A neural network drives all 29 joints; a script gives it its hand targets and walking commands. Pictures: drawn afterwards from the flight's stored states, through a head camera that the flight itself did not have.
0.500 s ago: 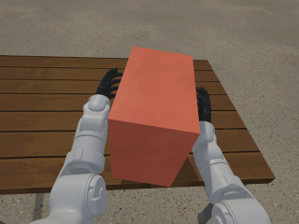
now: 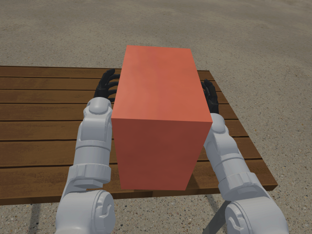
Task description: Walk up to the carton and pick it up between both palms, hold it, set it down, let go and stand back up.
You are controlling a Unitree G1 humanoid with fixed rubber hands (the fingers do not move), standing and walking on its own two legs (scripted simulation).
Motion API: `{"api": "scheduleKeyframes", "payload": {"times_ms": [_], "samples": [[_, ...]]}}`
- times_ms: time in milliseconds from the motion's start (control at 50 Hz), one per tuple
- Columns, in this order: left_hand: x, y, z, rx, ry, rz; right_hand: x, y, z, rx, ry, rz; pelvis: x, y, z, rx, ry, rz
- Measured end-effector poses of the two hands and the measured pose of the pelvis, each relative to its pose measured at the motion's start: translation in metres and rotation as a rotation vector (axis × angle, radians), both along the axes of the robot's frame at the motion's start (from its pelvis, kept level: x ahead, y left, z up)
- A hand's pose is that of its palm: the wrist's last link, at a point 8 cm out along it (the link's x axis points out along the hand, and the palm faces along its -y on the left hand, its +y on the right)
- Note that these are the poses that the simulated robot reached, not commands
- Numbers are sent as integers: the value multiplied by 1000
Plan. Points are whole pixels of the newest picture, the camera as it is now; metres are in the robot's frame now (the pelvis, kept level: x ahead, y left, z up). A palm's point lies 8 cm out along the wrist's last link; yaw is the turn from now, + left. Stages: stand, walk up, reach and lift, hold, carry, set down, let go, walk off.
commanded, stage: reach and lift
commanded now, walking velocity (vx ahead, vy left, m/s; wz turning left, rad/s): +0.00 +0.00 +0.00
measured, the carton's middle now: (156, 118) +0.40 -0.04 +0.13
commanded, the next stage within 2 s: hold in 1.58 s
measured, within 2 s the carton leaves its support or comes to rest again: neither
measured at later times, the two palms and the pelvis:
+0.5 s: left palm (94, 89) +0.39 +0.11 +0.23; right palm (211, 89) +0.38 -0.16 +0.23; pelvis -0.01 -0.02 +0.00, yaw +1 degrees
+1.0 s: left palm (93, 81) +0.39 +0.11 +0.25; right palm (213, 75) +0.38 -0.16 +0.26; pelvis +0.01 -0.02 +0.00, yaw +0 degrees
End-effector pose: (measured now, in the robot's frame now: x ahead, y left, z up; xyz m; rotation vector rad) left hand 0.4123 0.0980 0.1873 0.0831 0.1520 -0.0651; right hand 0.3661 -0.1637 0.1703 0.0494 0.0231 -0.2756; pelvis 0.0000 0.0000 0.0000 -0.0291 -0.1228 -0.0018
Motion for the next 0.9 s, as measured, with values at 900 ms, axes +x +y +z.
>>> {"api": "scheduleKeyframes", "payload": {"times_ms": [900], "samples": [[-18,13,59,-45,37,151,20,9,90,-8,72,136,3,-18,-2,2,25,1]]}}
